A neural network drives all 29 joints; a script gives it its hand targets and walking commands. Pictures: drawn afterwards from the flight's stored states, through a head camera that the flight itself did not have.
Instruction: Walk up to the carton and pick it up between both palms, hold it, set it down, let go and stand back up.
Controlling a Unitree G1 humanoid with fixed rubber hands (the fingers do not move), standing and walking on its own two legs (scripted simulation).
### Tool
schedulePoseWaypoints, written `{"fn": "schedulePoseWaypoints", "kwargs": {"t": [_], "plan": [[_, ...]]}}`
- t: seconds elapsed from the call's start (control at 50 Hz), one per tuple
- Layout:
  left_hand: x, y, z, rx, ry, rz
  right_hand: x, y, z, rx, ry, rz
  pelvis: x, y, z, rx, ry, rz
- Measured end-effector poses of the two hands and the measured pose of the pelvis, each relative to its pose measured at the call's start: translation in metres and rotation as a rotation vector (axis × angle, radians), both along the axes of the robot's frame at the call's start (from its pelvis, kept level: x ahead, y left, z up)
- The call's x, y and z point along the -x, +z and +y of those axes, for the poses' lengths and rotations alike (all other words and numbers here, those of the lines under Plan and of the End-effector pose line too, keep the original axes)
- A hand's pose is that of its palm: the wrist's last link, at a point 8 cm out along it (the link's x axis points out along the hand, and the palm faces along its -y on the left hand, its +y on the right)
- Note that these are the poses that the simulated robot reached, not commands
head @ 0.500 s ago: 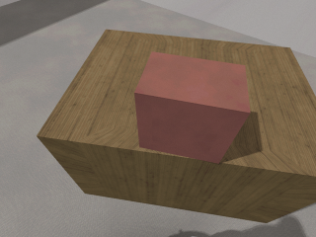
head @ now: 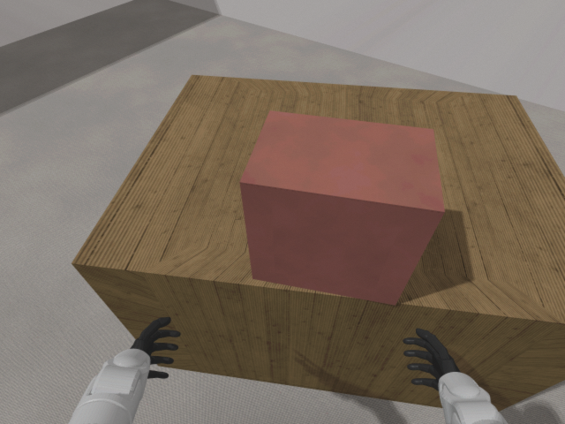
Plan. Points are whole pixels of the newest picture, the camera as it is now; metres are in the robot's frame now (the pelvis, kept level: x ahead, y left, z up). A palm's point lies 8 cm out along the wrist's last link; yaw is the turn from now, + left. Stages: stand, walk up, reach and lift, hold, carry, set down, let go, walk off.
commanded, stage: reach and lift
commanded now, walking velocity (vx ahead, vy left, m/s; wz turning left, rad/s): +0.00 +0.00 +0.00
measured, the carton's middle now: (334, 211) +0.46 -0.07 +0.01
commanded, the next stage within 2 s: none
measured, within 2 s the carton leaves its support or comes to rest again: neither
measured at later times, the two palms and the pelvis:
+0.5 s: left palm (143, 369) +0.20 +0.22 -0.06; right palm (453, 405) +0.17 -0.23 -0.09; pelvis +0.01 +0.00 +0.00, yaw +0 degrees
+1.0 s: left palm (144, 373) +0.19 +0.22 -0.05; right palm (475, 416) +0.16 -0.25 -0.06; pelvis +0.00 +0.00 +0.00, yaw +0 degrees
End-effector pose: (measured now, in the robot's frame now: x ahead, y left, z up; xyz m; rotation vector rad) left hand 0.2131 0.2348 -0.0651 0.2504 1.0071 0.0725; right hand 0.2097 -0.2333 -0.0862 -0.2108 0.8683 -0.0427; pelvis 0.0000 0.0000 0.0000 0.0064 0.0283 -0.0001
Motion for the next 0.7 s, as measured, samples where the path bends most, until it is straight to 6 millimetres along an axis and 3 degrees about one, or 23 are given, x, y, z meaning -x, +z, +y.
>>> {"fn": "schedulePoseWaypoints", "kwargs": {"t": [0.08,0.24,0.36,0.48,0.7], "plan": [[0.002,-0.005,-0.010,0.034,0.004,-0.008,0.004,-0.004,-0.011,0.014,-0.018,0.005,-0.007,0.000,-0.002,-0.002,-0.005,0.002],[0.031,-0.027,-0.006,0.035,0.059,0.015,0.041,-0.019,-0.016,0.000,-0.060,0.030,-0.013,-0.002,-0.006,-0.007,-0.004,0.008],[0.021,-0.017,-0.001,0.031,0.051,-0.077,0.043,-0.017,-0.002,-0.040,-0.072,-0.033,-0.013,-0.003,-0.006,-0.009,-0.006,0.005],[0.010,0.000,-0.008,0.062,0.020,-0.196,0.035,-0.005,0.001,-0.052,-0.075,-0.128,-0.011,-0.001,-0.003,-0.009,-0.006,-0.008],[0.037,-0.004,-0.017,0.103,0.034,-0.264,0.056,0.014,-0.016,-0.035,-0.113,-0.197,-0.003,0.002,-0.001,-0.018,-0.001,-0.015]]}}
